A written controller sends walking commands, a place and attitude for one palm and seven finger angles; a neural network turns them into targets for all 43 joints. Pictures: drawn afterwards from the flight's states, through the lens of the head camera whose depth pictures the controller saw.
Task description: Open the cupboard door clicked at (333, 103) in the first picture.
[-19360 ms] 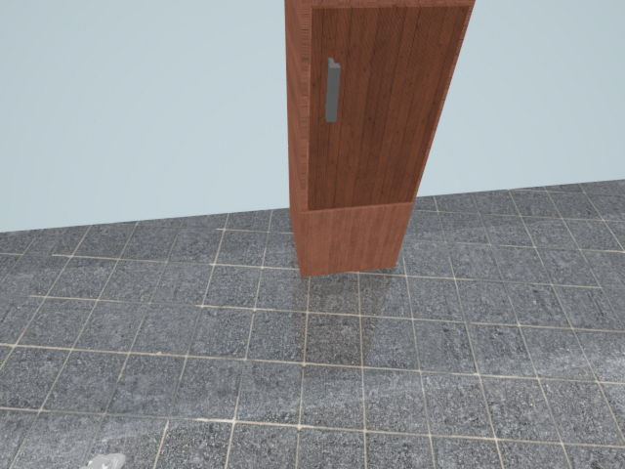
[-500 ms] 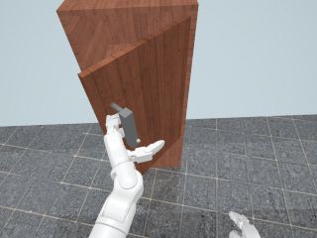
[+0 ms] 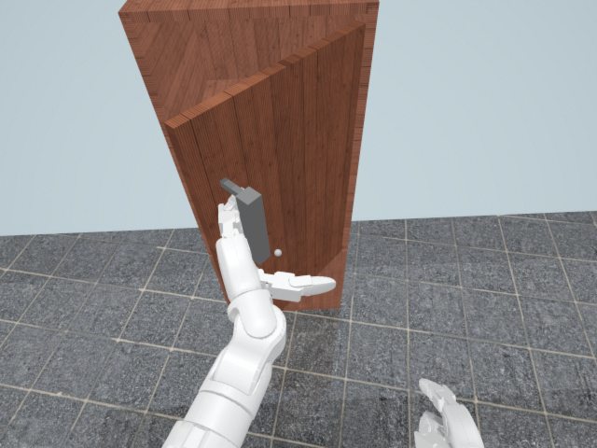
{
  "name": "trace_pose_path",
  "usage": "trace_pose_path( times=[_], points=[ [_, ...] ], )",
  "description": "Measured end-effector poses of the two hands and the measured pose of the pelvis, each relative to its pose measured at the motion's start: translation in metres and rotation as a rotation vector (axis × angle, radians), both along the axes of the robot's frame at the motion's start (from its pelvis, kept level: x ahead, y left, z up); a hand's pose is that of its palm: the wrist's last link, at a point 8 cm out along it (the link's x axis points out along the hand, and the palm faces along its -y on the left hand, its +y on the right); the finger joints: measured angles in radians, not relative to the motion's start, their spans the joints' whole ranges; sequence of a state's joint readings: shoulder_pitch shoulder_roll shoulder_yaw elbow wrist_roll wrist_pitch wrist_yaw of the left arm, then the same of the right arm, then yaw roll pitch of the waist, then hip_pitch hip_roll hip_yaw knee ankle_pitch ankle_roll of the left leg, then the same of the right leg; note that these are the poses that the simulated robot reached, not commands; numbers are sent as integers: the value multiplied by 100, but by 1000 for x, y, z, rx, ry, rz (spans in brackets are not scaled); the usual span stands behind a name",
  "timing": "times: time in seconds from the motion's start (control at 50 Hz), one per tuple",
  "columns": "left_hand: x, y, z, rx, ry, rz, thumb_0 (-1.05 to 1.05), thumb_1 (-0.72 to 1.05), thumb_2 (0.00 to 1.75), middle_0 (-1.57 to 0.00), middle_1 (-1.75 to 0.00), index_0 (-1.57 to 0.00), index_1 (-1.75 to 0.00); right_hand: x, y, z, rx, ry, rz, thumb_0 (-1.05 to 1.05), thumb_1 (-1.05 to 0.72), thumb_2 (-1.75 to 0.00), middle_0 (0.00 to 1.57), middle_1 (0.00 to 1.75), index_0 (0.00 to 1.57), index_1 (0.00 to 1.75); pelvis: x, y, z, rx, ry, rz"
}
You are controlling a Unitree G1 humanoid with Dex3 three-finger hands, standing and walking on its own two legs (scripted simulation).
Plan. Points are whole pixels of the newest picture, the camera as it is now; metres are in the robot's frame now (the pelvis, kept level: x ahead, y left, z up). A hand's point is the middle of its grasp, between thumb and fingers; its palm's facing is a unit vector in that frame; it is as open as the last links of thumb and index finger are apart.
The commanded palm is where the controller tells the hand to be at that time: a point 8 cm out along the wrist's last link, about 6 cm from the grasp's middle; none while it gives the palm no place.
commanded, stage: slide the hand sideways off the handle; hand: left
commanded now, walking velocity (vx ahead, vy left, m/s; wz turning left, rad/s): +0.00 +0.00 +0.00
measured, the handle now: (244, 221) +0.41 +0.10 +0.08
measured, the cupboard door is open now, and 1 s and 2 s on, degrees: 46 51 51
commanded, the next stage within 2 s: draw the hand back to the body in 1.16 s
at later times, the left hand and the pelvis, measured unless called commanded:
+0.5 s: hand (276, 285) +0.30 +0.05 +0.08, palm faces +0.00 -1.00 -0.01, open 16.4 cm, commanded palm +0.27 +0.11 +0.08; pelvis +0.00 +0.01 +0.00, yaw -2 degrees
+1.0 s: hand (234, 323) +0.25 +0.09 +0.08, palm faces +0.05 -1.00 -0.02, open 16.3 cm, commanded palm +0.21 +0.15 +0.08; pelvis +0.02 +0.00 +0.00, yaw -1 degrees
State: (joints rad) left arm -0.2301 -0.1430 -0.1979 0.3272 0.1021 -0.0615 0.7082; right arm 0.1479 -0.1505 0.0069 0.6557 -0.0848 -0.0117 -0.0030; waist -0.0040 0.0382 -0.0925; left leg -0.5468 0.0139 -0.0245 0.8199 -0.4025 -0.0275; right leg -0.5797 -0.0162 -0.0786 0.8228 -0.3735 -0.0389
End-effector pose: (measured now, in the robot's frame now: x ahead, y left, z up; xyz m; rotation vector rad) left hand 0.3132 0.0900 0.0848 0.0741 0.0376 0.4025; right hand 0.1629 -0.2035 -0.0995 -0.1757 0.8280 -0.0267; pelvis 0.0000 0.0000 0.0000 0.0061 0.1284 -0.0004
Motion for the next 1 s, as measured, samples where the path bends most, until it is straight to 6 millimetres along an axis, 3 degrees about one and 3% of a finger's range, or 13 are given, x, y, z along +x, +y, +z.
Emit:
trace_pose_path(
  times=[0.14, 0.2, 0.3, 0.46, 0.64, 0.82, 1.0],
  points=[
    [-11, 14, -4, 34, -51, -391, -1, -50, 30, -19, -36, -8, -39, -13, 1, 2, -17, -19, -4, 1, -90, -89, 20, 30, 20, 30, -4, 6, -1, -1, -24, 7],
    [-14, 12, -3, -21, -50, -471, -1, -50, 30, -17, -34, -7, -35, -20, 0, 3, -13, -38, -26, 1, -90, -89, 20, 30, 20, 30, -6, 11, 0, -4, -40, 2],
    [-17, 7, -3, -104, -49, -432, -1, -50, 30, -14, -31, -11, -32, -29, 0, 8, -10, -46, -38, 1, -90, -89, 20, 30, 20, 30, -7, 15, 3, 2, -44, -16],
    [-28, 6, -2, -59, -67, -408, -1, -50, 30, -13, -30, -13, -30, -29, 2, 15, -2, -54, -33, 1, -90, -90, 20, 30, 20, 30, -4, 15, 4, 6, -41, -34],
    [-51, 34, -1, -67, -48, -375, -1, -50, 30, -15, -31, -14, -30, -6, 1, 26, -9, -101, -22, 1, -90, -90, 20, 30, 20, 30, 5, 11, 7, 1, -56, -31],
    [-72, 39, -2, -66, -41, -377, -1, -50, 30, -15, -30, -15, -30, 21, 1, 31, -10, -166, 19, 1, -90, -90, 20, 30, 20, 30, 11, 7, 3, 2, -47, -15],
    [-87, 53, -1, -58, -29, -348, -1, -50, 30, -15, -30, -15, -30, 29, 0, 28, 1, -183, 30, 1, -90, -90, 20, 30, 20, 30, 18, 1, 0, 5, -33, -10]
  ],
)
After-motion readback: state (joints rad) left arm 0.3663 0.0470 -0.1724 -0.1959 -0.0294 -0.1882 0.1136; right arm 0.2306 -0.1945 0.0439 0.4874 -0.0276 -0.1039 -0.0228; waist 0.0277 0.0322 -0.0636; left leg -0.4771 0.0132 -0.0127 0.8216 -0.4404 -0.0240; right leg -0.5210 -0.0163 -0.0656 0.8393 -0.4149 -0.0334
